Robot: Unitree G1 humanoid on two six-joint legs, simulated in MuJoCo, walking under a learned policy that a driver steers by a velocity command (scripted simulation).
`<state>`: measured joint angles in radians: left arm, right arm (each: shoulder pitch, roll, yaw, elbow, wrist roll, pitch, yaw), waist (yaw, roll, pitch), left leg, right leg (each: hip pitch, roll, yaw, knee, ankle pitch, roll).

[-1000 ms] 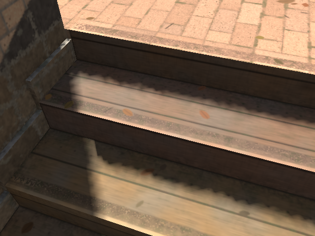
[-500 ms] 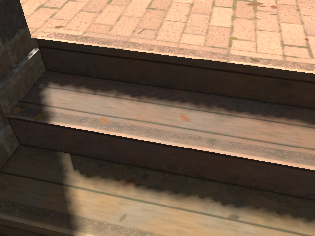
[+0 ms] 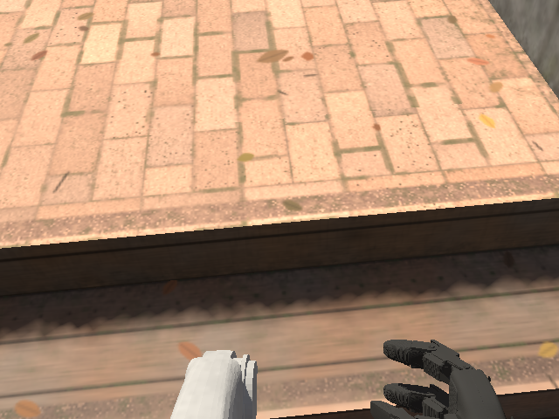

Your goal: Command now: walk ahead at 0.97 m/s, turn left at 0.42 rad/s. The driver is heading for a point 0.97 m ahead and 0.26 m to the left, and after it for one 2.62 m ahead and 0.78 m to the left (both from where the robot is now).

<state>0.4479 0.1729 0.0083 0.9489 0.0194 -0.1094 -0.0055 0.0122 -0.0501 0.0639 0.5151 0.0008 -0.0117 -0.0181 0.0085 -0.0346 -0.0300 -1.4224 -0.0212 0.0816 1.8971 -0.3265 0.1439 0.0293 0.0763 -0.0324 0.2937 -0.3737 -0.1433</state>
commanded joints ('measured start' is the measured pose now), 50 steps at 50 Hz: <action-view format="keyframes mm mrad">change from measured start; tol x128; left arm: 1 -4 163 30 -46 -36 -6 54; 50 -200 90 31 -408 3 29 -9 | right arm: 1 33 -118 -35 -5 -8 -7 21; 50 298 -182 -129 282 -53 -115 -1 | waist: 1 -102 -5 -80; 50 6 -89 19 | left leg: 1 654 -66 208 -313 -14 47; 17 772 30 -465 -1792 -78 99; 22 905 31 -353 -1181 1754 87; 30 73 4 -273 441 14 54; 50 1187 220 -607 -1570 34 136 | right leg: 1 -253 -154 -164 -154 1447 133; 5 -35 -304 -94 563 2268 89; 7 -757 101 14 1655 213 165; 12 -1322 -55 159 2159 62 34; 37 -385 -250 -341 -283 666 82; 41 -164 -353 -172 397 1925 -9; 43 -607 -25 -77 1381 174 84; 50 -923 -143 270 1441 19 33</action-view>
